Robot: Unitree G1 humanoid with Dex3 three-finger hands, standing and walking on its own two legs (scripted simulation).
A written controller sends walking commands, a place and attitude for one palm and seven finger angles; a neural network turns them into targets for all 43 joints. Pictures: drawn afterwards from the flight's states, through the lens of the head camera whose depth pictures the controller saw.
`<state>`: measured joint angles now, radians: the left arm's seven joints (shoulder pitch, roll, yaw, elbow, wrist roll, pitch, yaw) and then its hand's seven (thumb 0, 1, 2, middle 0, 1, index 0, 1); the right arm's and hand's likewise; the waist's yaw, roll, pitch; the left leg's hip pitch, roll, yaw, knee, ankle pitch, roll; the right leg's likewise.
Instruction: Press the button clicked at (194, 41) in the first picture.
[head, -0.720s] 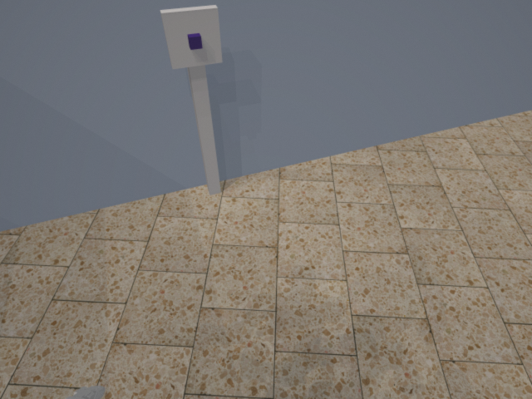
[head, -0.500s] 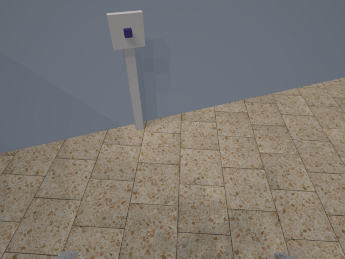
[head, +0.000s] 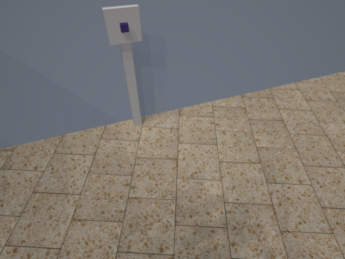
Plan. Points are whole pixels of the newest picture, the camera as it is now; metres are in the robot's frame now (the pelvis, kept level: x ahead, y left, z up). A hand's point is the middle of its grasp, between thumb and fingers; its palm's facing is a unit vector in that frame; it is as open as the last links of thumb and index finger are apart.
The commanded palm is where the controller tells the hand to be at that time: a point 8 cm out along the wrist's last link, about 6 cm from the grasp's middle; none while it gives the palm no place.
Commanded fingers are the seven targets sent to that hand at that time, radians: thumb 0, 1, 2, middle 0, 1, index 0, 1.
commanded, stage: stand and wait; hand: left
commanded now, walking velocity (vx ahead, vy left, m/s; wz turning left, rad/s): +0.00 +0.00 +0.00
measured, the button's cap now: (124, 27) +1.17 +0.33 +0.02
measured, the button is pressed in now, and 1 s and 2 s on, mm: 0 0 0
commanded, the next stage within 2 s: look at it before walking up in 0.12 s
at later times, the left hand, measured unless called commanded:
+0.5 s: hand out of the picture +0.08 +0.24 -0.15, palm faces -0.03 -0.94 -0.33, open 7.3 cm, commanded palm none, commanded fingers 0.00 0.90 0.90 -0.20 -0.30 -0.20 -0.30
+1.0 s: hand out of the picture +0.06 +0.22 -0.17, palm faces -0.05 -0.96 -0.29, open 7.3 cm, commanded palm none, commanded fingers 0.00 0.90 0.90 -0.20 -0.30 -0.20 -0.30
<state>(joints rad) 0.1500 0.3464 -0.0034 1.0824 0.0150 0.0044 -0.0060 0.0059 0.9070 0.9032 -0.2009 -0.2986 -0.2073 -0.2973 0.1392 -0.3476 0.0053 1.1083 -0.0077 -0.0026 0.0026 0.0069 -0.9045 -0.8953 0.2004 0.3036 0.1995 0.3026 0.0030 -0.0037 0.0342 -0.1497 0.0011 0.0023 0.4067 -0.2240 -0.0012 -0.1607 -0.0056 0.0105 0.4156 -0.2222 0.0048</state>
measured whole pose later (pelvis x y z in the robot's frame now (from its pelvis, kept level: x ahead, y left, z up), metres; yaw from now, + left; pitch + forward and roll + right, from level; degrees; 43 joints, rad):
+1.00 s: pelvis +0.02 -0.01 +0.00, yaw -3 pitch -1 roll +0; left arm 0.23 0.30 0.01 1.07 0.03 0.03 -0.02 0.00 0.91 0.90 -0.20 -0.30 -0.20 -0.30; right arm 0.17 -0.30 0.00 1.09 -0.02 0.01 0.00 0.00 -0.91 -0.90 0.20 0.30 0.20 0.30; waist 0.02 0.00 -0.01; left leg -0.15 0.03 0.05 0.46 -0.30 -0.01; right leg -0.20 0.03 0.06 0.50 -0.32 -0.01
